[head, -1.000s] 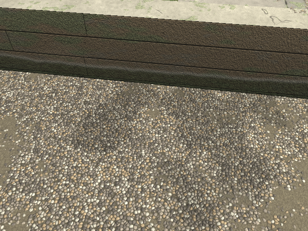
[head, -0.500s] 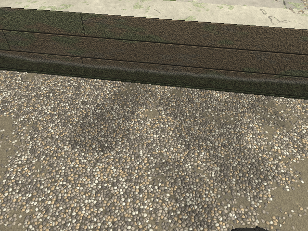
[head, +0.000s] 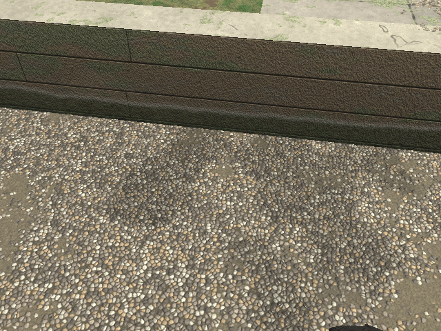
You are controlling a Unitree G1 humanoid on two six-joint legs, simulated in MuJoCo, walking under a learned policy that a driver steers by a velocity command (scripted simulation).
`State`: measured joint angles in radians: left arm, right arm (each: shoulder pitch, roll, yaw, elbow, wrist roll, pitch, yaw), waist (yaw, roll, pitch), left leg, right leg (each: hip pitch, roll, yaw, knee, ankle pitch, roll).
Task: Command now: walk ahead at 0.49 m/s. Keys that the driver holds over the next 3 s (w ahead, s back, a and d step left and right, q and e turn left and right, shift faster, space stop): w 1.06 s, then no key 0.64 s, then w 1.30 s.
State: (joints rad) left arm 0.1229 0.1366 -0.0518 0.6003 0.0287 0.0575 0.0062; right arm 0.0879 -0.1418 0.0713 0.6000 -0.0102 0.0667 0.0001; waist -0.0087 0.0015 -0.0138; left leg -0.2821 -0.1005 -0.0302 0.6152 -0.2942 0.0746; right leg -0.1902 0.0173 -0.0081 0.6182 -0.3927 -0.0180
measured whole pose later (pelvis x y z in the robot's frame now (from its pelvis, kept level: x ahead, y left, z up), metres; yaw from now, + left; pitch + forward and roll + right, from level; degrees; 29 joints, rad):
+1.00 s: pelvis +0.00 +0.00 +0.00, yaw +0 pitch -2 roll +0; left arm 0.13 0.14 -0.05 0.60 0.03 0.06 0.01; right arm 0.09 -0.14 0.07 0.59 -0.02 0.06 0.00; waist -0.02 0.00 -0.01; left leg -0.29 -0.09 -0.02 0.64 -0.31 0.08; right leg -0.20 0.02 0.00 0.64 -0.41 -0.02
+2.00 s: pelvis +0.01 +0.00 +0.01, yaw -1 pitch -1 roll +0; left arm 0.15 0.16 -0.06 0.65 0.03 0.08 0.02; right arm 0.12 -0.14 0.06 0.66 -0.02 0.05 0.02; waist -0.02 0.00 -0.02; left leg -0.22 -0.09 -0.02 0.46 -0.22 0.08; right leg -0.13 0.02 0.02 0.47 -0.32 -0.01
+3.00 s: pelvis +0.00 +0.00 +0.00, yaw -1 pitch -2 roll +0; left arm 0.12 0.15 -0.05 0.61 0.03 0.07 0.01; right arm 0.10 -0.14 0.07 0.59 -0.02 0.05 0.00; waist -0.02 0.00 -0.01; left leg -0.29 -0.08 0.00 0.64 -0.31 0.08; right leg -0.20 0.03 0.02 0.64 -0.41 -0.01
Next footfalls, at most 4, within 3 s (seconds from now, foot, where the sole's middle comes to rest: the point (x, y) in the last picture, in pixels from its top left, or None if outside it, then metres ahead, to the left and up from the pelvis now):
none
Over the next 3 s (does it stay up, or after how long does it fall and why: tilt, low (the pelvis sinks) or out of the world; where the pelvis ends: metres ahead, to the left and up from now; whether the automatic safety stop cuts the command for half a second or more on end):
stays up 0.00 0.00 0.00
